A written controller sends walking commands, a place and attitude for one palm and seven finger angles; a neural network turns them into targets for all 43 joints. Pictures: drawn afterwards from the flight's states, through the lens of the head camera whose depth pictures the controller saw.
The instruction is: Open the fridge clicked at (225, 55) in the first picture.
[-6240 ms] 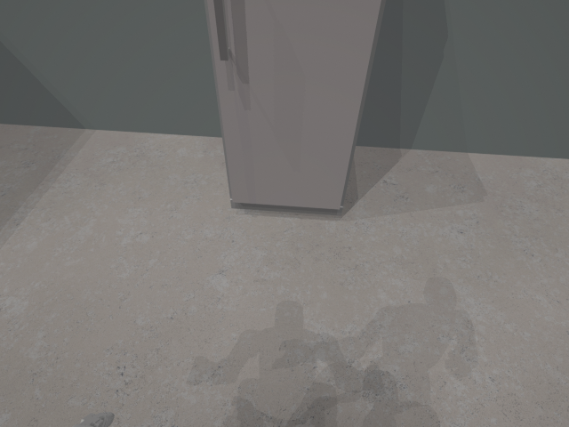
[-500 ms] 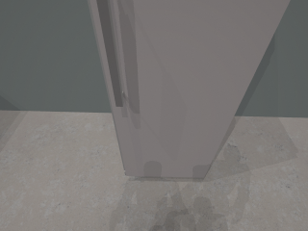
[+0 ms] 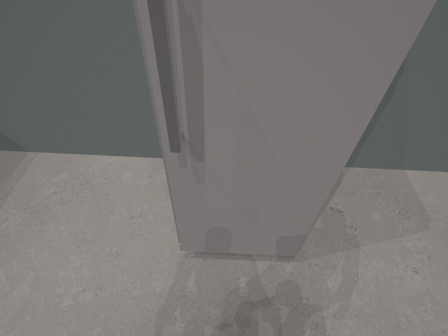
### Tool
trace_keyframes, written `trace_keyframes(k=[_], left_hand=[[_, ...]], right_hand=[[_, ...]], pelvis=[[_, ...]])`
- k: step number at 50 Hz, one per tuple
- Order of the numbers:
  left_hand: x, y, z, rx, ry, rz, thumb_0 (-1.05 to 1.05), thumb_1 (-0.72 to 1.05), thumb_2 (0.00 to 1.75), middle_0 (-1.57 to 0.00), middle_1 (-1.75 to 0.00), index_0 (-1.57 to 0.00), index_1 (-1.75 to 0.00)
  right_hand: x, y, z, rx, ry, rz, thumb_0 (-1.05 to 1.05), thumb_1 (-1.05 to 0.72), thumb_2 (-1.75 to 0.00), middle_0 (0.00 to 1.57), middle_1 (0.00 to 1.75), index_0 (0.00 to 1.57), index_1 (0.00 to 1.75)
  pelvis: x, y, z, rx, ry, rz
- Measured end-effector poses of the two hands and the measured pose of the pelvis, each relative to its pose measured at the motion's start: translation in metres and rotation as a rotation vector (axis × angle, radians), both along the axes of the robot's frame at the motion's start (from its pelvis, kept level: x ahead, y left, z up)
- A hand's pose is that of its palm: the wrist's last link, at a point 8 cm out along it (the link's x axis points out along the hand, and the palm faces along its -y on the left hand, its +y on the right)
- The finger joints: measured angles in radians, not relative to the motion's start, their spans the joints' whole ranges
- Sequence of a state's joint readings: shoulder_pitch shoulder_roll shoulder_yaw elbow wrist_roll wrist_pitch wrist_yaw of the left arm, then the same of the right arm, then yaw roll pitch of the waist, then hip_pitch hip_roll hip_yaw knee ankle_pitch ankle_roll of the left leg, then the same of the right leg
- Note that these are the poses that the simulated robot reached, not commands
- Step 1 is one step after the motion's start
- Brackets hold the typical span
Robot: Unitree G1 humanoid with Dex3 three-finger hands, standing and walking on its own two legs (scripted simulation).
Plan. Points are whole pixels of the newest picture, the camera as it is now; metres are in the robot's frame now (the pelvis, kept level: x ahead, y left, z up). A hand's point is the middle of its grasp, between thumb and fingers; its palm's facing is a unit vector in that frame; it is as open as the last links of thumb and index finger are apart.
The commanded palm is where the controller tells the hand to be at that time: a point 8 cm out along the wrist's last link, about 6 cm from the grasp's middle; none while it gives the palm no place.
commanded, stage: look again from close up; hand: left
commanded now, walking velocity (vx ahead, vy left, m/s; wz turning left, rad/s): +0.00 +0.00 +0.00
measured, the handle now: (168, 62) +0.54 +0.15 +0.22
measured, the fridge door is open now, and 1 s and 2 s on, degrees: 0 0 0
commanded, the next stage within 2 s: raise the hand to about handle height in 0.86 s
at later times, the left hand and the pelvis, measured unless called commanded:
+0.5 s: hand out of the picture -0.01 +0.17 -0.18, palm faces +0.02 -0.98 -0.19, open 7.4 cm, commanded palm none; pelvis -0.01 +0.00 +0.00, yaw -1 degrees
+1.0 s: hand out of the picture +0.00 +0.16 -0.17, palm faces +0.07 -0.98 -0.19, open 7.4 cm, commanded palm +0.09 +0.22 -0.06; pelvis -0.01 -0.01 +0.00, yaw +0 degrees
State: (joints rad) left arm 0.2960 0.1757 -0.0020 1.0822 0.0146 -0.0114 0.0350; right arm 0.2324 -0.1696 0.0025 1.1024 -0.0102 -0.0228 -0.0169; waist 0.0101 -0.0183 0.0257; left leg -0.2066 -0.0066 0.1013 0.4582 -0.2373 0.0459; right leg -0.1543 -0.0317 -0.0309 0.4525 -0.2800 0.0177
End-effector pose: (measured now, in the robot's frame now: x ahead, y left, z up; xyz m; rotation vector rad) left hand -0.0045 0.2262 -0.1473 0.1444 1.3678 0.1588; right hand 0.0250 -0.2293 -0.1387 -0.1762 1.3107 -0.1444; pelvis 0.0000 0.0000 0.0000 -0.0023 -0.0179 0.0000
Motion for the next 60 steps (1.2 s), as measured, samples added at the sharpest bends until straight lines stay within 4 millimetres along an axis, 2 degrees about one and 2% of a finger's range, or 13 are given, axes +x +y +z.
trace_keyframes(k=[30,49,50,52,54,57,60], left_hand=[[-0.010,-0.008,0.002,-0.006,0.012,-0.010,0.00,0.91,0.90,-0.20,-0.30,-0.20,-0.30],[-0.010,-0.017,0.005,-0.002,0.010,-0.015,0.00,0.91,0.90,-0.20,-0.30,-0.20,-0.30],[0.000,-0.015,0.010,-0.007,-0.043,0.037,0.00,0.91,0.90,-0.20,-0.30,-0.20,-0.30],[0.041,-0.008,0.036,0.035,-0.302,0.092,0.01,0.91,0.89,-0.21,-0.31,-0.20,-0.30],[0.085,-0.005,0.069,0.062,-0.549,0.114,0.01,0.89,0.89,-0.21,-0.32,-0.20,-0.31],[0.147,-0.011,0.126,0.046,-0.912,0.078,0.01,0.86,0.87,-0.20,-0.34,-0.20,-0.33],[0.186,-0.018,0.169,0.005,-1.243,0.002,0.01,0.81,0.85,-0.21,-0.37,-0.20,-0.36]], right_hand=[[-0.026,-0.001,-0.001,0.015,0.040,-0.029,0.00,-0.91,-0.90,0.20,0.30,0.20,0.30],[-0.025,-0.008,-0.002,0.025,0.038,-0.023,0.00,-0.91,-0.90,0.20,0.30,0.20,0.30],[-0.021,-0.010,0.000,0.018,0.006,-0.016,0.00,-0.91,-0.90,0.20,0.30,0.20,0.30],[-0.007,-0.016,0.007,-0.008,-0.124,0.006,0.01,-0.91,-0.90,0.20,0.30,0.20,0.30],[0.012,-0.024,0.013,-0.024,-0.249,0.010,0.01,-0.91,-0.90,0.20,0.30,0.20,0.30],[0.048,-0.036,0.025,-0.051,-0.440,0.042,0.01,-0.91,-0.90,0.20,0.30,0.20,0.30],[0.084,-0.048,0.037,-0.069,-0.603,0.074,0.01,-0.91,-0.90,0.20,0.30,0.20,0.30]], pelvis=[[-0.007,-0.004,0.002,0.004,-0.004,-0.011],[-0.007,-0.013,0.003,0.007,-0.004,-0.005],[-0.008,-0.014,0.002,0.006,-0.002,0.003],[-0.009,-0.016,0.000,0.017,0.004,0.005],[-0.012,-0.018,-0.003,0.020,0.009,0.019],[-0.017,-0.021,-0.009,0.016,0.034,0.040],[-0.020,-0.027,-0.019,0.017,0.084,0.033]])
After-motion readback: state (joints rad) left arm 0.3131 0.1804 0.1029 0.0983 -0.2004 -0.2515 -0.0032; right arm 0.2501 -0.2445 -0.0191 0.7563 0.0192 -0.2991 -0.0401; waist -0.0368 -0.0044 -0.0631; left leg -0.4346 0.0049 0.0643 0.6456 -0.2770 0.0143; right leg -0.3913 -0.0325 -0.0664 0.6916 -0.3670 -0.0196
